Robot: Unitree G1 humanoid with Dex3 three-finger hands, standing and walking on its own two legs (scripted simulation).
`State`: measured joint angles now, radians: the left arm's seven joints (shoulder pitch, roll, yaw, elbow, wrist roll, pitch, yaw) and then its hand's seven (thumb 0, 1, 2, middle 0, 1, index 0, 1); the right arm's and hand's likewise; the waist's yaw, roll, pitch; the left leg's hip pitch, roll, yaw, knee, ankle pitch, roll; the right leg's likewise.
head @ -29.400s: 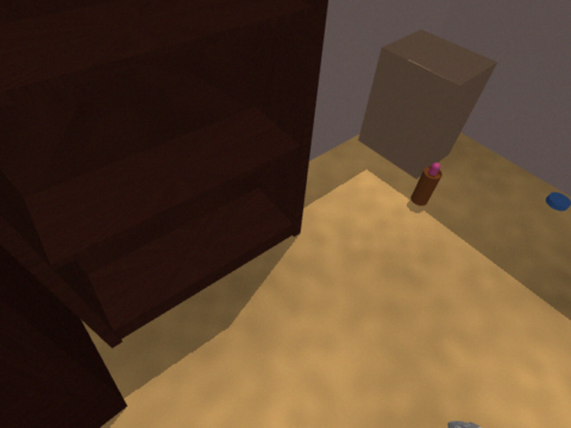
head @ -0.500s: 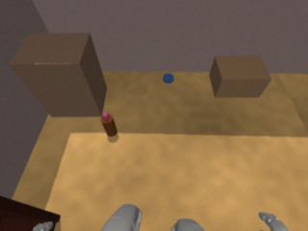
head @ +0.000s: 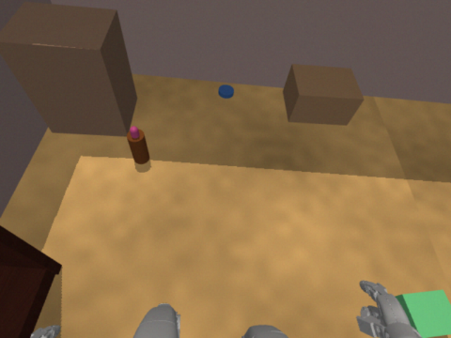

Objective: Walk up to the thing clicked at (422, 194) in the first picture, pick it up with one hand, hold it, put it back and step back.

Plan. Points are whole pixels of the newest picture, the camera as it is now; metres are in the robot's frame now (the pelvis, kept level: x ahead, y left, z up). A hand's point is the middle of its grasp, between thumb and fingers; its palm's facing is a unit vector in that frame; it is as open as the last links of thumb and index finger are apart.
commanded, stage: step back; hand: left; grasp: from the side
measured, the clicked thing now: (137, 143) +0.96 +0.39 -0.63
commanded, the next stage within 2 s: stand in 1.14 s
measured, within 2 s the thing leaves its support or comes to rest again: neither
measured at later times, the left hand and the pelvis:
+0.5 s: hand out of the picture +0.02 +0.28 -0.13, palm faces +0.07 -0.91 -0.40, open 7.4 cm; pelvis -0.03 -0.01 +0.02, yaw +4 degrees
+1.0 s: hand out of the picture +0.06 +0.28 -0.14, palm faces +0.13 -0.93 -0.35, open 7.4 cm; pelvis +0.01 +0.01 +0.02, yaw +6 degrees
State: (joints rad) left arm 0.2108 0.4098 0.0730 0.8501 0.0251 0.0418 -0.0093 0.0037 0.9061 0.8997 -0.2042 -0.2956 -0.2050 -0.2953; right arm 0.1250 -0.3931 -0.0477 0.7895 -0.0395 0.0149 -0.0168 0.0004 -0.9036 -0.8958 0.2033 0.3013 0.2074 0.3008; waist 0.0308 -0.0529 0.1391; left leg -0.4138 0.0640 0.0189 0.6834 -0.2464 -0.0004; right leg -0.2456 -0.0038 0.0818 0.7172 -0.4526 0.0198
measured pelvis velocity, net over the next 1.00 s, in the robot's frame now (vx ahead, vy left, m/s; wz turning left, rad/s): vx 0.01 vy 0.01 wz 0.11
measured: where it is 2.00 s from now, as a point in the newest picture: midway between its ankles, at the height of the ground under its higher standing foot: outside the picture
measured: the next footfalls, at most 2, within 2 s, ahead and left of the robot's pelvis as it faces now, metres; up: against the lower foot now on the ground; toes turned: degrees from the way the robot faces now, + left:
left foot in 0.30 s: +0.00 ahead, +0.12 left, +0.00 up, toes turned +1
left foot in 0.86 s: +0.05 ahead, +0.14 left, +0.00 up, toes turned +6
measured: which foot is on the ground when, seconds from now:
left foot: down 0.00-0.04, up 0.06-0.28, down 0.30-0.60, up 0.62-0.84, down 0.86-1.00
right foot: down 0.00-1.00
